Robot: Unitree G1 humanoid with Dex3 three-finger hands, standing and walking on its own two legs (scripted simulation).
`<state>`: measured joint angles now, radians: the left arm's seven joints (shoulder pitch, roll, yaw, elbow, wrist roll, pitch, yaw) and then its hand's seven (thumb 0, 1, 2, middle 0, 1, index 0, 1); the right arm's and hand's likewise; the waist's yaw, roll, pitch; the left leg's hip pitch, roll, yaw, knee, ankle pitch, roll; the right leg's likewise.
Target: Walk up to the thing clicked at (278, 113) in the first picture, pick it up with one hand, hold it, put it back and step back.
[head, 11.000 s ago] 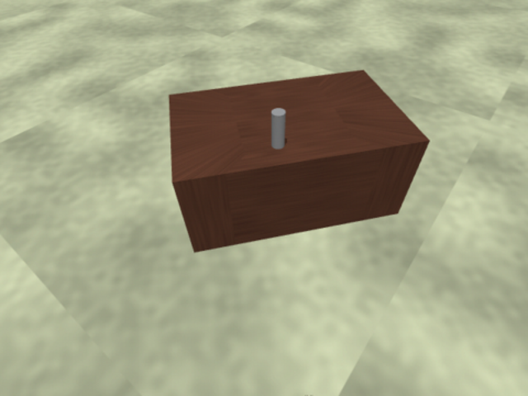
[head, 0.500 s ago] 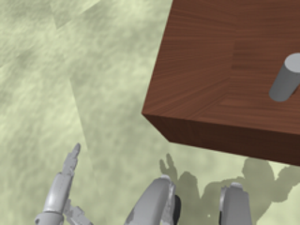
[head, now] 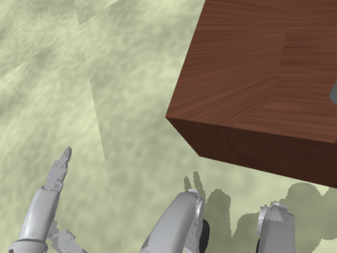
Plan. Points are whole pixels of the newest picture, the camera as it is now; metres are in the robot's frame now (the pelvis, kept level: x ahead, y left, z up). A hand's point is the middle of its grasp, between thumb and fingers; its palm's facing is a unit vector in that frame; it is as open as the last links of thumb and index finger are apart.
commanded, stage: close in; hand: right
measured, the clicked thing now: out of the picture +0.53 -0.26 -0.03
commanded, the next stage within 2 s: rest palm in 0.18 s
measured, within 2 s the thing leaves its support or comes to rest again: leaves its support in 1.60 s
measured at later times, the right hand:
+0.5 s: hand out of the picture +0.50 -0.25 -0.05, palm faces +0.25 +0.97 +0.02, open 17.5 cm
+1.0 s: hand out of the picture +0.51 -0.24 -0.05, palm faces +0.26 +0.96 +0.01, open 13.8 cm
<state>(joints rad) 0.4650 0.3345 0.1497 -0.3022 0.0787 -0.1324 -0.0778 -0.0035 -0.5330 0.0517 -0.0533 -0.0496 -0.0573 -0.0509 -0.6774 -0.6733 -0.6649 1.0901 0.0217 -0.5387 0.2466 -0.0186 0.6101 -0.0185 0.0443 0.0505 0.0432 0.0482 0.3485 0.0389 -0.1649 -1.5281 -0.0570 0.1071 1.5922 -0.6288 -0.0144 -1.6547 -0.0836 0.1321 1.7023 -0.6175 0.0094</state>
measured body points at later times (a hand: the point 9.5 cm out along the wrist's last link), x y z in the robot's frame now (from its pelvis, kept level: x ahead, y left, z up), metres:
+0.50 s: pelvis +0.00 +0.01 +0.00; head +0.19 -0.09 +0.39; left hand +0.19 +0.25 +0.13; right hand +0.48 -0.30 -0.05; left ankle +0.06 +0.13 -0.52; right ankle +0.06 -0.12 -0.52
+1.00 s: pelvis +0.00 +0.01 +0.00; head +0.19 -0.08 +0.39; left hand +0.19 +0.26 +0.12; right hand +0.49 -0.29 -0.04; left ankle +0.06 +0.13 -0.52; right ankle +0.06 -0.12 -0.52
